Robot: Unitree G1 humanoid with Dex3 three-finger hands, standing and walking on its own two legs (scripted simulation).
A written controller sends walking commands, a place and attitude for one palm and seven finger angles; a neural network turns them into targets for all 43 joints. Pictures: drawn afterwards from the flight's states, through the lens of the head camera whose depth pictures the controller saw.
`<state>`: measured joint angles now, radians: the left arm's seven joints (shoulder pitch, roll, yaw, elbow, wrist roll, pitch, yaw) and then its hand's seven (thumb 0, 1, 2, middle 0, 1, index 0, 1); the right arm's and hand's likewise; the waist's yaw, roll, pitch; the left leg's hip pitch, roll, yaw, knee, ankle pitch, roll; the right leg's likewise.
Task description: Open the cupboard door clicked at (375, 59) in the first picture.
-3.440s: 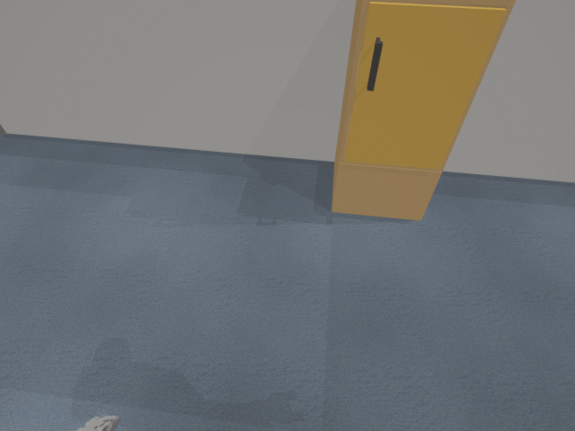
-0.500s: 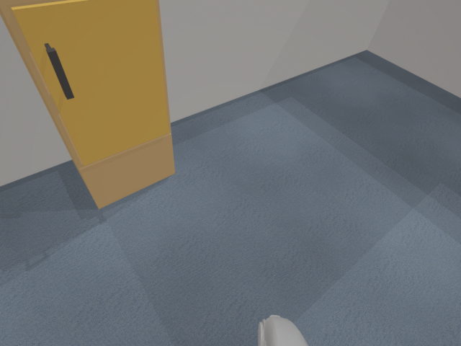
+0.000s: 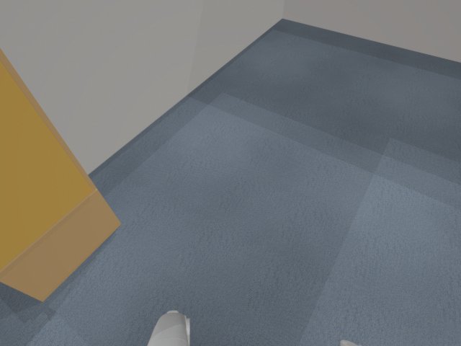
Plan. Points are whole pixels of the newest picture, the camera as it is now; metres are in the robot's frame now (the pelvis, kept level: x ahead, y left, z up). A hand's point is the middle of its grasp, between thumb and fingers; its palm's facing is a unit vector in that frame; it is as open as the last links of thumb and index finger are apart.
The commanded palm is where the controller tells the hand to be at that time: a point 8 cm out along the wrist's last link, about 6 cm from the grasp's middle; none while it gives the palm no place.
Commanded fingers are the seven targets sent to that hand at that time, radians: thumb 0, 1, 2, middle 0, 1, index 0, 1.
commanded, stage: walk to a spot facing it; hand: left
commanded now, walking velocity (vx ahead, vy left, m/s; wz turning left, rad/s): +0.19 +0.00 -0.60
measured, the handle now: out of the picture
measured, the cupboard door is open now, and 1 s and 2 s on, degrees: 0 0 0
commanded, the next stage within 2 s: turn to face it in 0.34 s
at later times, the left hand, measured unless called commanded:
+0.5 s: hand (115, 295) +0.24 +0.28 -0.18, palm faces -0.19 -0.96 -0.20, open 7.4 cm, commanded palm none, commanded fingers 0.00 0.90 0.90 -0.20 -0.30 -0.20 -0.30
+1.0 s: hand (140, 277) +0.27 +0.22 -0.15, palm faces -0.09 -0.97 -0.21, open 7.3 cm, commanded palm none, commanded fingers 0.00 0.90 0.90 -0.20 -0.30 -0.20 -0.30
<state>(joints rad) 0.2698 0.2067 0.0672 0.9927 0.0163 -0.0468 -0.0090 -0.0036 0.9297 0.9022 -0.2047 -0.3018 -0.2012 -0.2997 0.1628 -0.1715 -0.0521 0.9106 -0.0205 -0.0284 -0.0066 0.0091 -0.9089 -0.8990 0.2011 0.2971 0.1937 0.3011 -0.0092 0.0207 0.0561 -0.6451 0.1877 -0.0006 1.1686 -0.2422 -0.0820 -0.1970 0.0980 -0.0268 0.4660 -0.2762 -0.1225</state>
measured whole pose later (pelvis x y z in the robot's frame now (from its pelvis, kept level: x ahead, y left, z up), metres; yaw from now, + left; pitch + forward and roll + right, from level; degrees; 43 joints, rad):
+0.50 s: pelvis +0.14 +0.09 +0.00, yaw -18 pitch -1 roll -2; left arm 0.25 0.25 0.11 0.93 0.02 0.06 -0.02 0.01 0.91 0.90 -0.20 -0.30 -0.20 -0.30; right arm 0.16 -0.17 -0.02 0.90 -0.02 -0.01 -0.02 0.01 -0.90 -0.90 0.20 0.30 0.20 0.30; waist 0.04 -0.04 0.08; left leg -0.27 0.12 0.24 0.52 -0.23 0.04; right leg -0.52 -0.06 -0.03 1.23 -0.38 0.08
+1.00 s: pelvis +0.14 +0.07 +0.00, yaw -5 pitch -1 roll +1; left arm 0.13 0.13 0.04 0.93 0.03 0.01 0.03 -0.01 0.92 0.90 -0.21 -0.30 -0.21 -0.30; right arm 0.30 -0.18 -0.07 1.01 -0.01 0.07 0.02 0.01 -0.91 -0.90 0.20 0.30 0.19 0.30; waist -0.05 0.02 0.05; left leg -0.43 0.08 0.10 0.92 -0.43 -0.08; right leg -0.19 -0.15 -0.24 0.55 -0.33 0.02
